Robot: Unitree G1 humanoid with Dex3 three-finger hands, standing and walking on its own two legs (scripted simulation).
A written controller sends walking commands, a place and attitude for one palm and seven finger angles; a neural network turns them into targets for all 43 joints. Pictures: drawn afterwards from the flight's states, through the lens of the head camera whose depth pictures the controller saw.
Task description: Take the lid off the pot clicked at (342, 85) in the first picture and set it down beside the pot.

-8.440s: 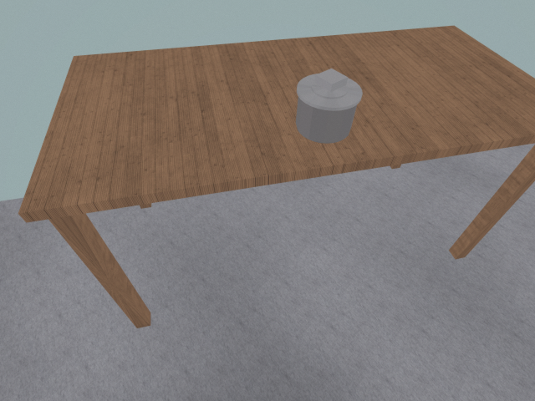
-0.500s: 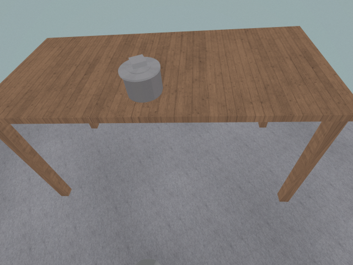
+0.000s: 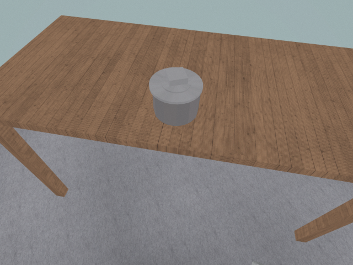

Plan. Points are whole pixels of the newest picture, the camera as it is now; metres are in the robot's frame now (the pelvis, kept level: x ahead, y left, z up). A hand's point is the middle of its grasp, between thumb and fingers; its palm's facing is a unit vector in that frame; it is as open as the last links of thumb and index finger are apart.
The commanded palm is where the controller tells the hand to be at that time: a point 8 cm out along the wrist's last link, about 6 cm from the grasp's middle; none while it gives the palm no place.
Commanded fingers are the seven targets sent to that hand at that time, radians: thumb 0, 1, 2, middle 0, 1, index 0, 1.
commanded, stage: come to a stop and stand still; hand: left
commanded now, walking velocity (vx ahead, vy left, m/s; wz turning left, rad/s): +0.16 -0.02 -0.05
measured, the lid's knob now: (176, 76) +0.57 +0.07 +0.10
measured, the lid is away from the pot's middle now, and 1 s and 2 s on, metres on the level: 0.00 0.00 0.00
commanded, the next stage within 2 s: look again from close up in 1.20 s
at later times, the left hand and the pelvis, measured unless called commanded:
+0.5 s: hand (118, 248) +0.17 +0.17 -0.17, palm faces +0.00 -0.97 -0.22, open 7.3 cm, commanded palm none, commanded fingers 0.00 0.90 0.90 -0.20 -0.30 -0.20 -0.30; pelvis +0.08 +0.00 +0.00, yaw +0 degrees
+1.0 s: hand out of the picture +0.04 +0.22 -0.16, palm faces +0.02 -0.97 -0.24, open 7.3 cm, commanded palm none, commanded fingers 0.00 0.90 0.90 -0.20 -0.30 -0.20 -0.30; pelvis +0.04 +0.03 +0.01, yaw -2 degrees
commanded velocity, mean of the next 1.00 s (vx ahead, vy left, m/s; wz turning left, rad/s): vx -0.09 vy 0.00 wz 0.00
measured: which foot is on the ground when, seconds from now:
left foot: down 0.00-0.32, up 0.34-0.58, down 0.60-1.00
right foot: up 0.00-0.26, down 0.28-0.62, up 0.64-0.88, down 0.90-1.00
